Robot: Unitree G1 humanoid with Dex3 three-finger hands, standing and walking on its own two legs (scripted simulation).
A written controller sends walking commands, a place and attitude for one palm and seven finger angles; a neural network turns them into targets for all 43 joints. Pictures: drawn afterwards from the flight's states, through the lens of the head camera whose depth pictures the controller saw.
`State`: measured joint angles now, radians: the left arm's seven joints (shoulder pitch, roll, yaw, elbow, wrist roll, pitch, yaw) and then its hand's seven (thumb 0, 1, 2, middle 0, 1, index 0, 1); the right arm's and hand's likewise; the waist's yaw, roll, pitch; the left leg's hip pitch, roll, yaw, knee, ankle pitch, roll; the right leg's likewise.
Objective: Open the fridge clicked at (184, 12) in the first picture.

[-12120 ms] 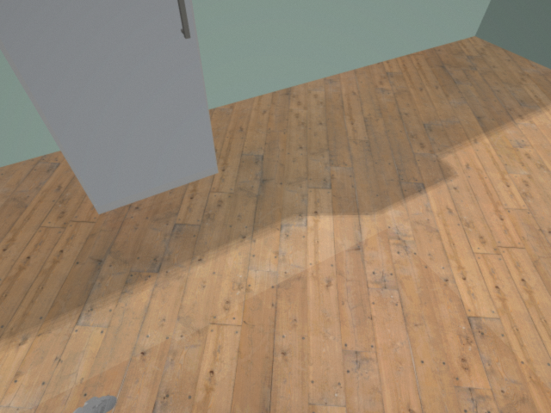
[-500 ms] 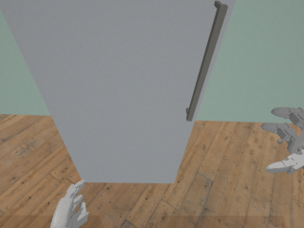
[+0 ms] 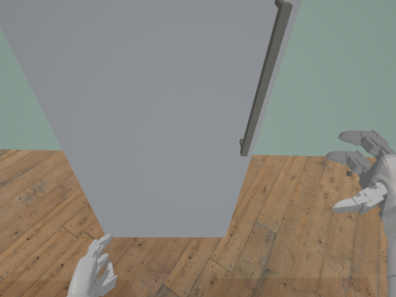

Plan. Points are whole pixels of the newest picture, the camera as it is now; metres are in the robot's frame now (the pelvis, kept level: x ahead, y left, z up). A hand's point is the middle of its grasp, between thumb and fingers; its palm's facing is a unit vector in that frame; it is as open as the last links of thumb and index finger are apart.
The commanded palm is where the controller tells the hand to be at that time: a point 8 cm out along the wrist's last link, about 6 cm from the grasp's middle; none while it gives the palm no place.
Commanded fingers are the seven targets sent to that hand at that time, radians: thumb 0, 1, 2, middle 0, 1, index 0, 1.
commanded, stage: move the hooked fingers beside the handle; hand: right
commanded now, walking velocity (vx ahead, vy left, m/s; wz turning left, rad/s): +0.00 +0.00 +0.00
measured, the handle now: (257, 92) +0.52 -0.13 +0.18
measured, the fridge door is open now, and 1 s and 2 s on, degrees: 0 0 0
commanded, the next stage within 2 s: none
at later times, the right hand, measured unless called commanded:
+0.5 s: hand (323, 152) +0.35 -0.23 +0.15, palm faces +0.02 +1.00 -0.01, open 14.0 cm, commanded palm +0.33 -0.28 +0.16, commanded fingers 0.00 0.50 -0.30 0.30 1.20 0.30 1.20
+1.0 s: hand (300, 134) +0.41 -0.21 +0.15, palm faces +0.01 +1.00 +0.00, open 14.0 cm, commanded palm +0.39 -0.26 +0.15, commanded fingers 0.00 0.50 -0.30 0.30 1.20 0.30 1.20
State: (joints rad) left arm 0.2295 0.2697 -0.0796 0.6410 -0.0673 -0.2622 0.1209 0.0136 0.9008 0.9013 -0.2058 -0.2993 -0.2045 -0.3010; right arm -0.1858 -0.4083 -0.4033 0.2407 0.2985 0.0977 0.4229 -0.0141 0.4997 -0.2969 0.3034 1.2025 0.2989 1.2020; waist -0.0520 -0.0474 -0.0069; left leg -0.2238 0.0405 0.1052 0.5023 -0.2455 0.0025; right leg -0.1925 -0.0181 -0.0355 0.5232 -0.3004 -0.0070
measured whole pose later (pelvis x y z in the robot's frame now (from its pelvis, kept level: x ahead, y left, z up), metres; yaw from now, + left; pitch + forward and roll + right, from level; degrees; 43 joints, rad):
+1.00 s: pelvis +0.00 +0.00 +0.00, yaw +1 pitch +2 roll +0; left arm 0.30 0.28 -0.05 0.67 -0.06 -0.17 0.10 0.01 0.90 0.90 -0.21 -0.30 -0.20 -0.30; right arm -0.56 -0.40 -0.33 0.67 0.20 0.02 0.29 -0.01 0.50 -0.30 0.30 1.20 0.30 1.20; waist 0.03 -0.03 -0.03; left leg -0.32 0.04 0.08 0.53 -0.25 0.01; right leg -0.28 -0.02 -0.06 0.54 -0.30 -0.01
